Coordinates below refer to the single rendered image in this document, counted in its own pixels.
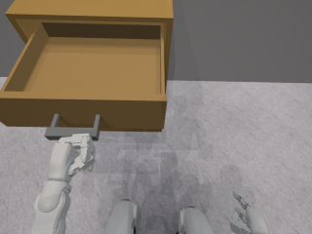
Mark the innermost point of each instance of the robot left thigh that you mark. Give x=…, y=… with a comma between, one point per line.
x=122, y=219

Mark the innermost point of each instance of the robot left hand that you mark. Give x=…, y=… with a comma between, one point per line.
x=78, y=148

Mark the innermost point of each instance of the cabinet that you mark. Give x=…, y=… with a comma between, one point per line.
x=24, y=16

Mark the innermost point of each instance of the drawer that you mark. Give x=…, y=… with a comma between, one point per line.
x=80, y=69

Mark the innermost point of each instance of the robot left forearm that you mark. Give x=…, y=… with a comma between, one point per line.
x=50, y=208

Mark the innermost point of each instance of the robot thigh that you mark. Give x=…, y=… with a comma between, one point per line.
x=122, y=219
x=193, y=221

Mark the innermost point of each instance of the robot right thigh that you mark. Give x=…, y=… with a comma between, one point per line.
x=193, y=221

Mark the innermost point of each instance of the robot right hand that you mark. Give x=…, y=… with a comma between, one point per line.
x=252, y=218

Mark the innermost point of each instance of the handle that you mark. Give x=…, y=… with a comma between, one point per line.
x=55, y=133

